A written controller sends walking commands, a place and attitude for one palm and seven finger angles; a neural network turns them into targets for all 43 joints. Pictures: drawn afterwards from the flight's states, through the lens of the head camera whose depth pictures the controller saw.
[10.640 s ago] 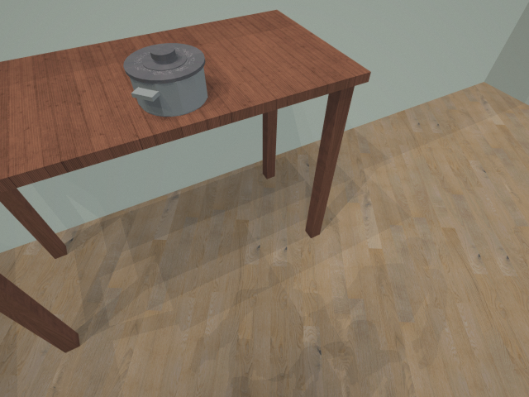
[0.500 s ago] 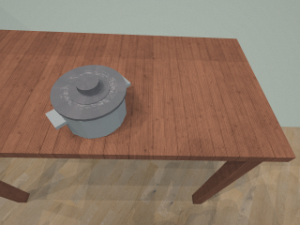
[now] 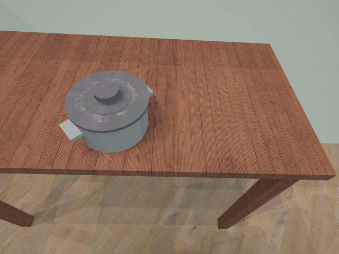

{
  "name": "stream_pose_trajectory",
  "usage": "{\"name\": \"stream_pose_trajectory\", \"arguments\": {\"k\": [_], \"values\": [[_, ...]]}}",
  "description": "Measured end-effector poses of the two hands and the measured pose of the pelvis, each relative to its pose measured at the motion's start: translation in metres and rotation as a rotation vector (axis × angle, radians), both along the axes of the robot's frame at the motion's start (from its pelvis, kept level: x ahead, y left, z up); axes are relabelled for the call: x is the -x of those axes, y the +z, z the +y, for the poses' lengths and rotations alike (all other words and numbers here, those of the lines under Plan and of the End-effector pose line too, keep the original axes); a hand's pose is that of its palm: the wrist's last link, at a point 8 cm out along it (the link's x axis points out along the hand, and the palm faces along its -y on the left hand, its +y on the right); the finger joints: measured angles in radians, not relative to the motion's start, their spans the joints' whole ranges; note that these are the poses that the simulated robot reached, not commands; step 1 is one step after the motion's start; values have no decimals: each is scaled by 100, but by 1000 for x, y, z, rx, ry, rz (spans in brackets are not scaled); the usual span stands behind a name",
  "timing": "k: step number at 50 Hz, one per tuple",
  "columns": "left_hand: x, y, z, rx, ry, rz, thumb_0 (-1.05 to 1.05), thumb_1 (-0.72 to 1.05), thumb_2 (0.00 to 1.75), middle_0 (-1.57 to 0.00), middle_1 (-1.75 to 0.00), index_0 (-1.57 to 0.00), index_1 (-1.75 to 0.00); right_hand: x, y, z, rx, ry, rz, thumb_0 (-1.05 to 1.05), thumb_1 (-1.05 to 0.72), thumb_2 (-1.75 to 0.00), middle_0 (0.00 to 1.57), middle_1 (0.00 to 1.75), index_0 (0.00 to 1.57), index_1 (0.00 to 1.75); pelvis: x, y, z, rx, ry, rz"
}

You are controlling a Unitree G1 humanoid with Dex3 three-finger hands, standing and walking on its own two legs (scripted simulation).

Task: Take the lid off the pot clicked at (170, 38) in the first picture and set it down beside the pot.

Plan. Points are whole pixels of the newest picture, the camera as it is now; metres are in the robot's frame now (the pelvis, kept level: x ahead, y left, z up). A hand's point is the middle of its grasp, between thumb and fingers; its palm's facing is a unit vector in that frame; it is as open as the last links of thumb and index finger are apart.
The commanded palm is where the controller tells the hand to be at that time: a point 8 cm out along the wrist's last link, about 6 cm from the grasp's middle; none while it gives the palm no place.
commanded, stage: shuffle to correct the standing spot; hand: left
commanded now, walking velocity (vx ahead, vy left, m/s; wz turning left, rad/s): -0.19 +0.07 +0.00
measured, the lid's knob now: (106, 91) +0.41 +0.18 +0.15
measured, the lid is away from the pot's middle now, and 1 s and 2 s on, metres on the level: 0.01 0.01 0.01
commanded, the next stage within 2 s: come to a stop and stand still in 0.16 s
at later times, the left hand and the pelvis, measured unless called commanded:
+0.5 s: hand out of the picture -0.04 +0.23 -0.19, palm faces +0.00 -0.98 -0.22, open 7.4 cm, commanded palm none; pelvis -0.07 +0.04 -0.01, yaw -1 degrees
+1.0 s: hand out of the picture -0.07 +0.18 -0.19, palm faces -0.01 -0.99 -0.16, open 7.4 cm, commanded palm none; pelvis -0.05 +0.03 -0.02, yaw -1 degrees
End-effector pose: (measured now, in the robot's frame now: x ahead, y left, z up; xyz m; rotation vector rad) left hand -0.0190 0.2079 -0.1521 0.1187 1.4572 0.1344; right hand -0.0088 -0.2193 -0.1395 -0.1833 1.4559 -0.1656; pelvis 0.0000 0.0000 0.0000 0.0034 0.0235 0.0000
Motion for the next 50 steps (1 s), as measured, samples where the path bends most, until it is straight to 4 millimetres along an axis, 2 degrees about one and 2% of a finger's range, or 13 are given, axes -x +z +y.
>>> {"name": "stream_pose_trajectory", "arguments": {"k": [7, 14, 18, 21, 25, 30, 36, 40, 44, 47, 50], "values": [[3, 1, 16, -30, -7, -17, 1, 91, 90, -20, -30, -20, -30, 0, -2, 0, 8, 1, -24, 1, -92, -90, 20, 30, 20, 30, 16, -2, 6, 3, -3, 6], [5, -3, 44, -67, -18, -71, 1, 91, 90, -20, -30, -20, -30, -7, -5, 2, 28, 22, -98, 1, -91, -90, 20, 30, 20, 30, 39, -9, 18, 26, 12, -6], [5, -7, 62, -78, -24, -115, 1, 91, 90, -20, -30, -20, -30, -8, -4, 9, 41, 39, -148, 0, -91, -90, 20, 30, 20, 30, 53, -13, 27, 30, 15, -15], [8, -8, 68, -76, -31, -131, 1, 91, 90, -20, -30, -19, -30, -5, 0, 18, 31, 55, -175, 0, -91, -90, 20, 30, 20, 30, 62, -12, 32, 17, 0, -15], [23, -4, 67, -59, -45, -113, 1, 91, 90, -20, -30, -19, -30, -1, 2, 28, 3, 59, -191, 0, -91, -90, 20, 30, 20, 30, 68, -8, 36, 9, -10, 1], [53, -1, 56, -36, -47, -49, 1, 91, 90, -20, -30, -19, -30, 7, 0, 30, -16, 40, -187, 0, -91, -90, 20, 30, 20, 30, 71, -6, 36, 5, -20, 23], [91, 1, 34, -8, -29, 50, 1, 91, 90, -20, -30, -19, -30, 32, -5, 19, -3, -11, -122, 0, -92, -90, 20, 30, 20, 30, 71, -7, 31, 24, -11, 10], [104, -3, 22, 24, -21, 107, 1, 91, 90, -20, -30, -19, -30, 51, -3, 15, 18, -35, -61, 0, -93, -90, 20, 30, 20, 30, 62, -8, 28, 27, -18, -5], [97, -10, 15, 46, -31, 113, 1, 91, 90, -20, -30, -20, -30, 64, -2, 15, 22, -34, -13, 0, -92, -90, 20, 30, 20, 30, 56, -11, 27, 34, -19, 8], [78, -13, 18, 41, -27, 75, 1, 91, 90, -20, -30, -20, -30, 65, -7, 17, 14, -31, 2, 0, -91, -90, 20, 30, 20, 30, 51, -15, 29, 33, -12, 25], [53, -11, 26, 4, -24, 9, 1, 91, 90, -21, -30, -20, -30, 58, -16, 21, -3, -26, -14, 0, -91, -90, 20, 30, 20, 30, 47, -18, 31, 28, -12, 32]]}}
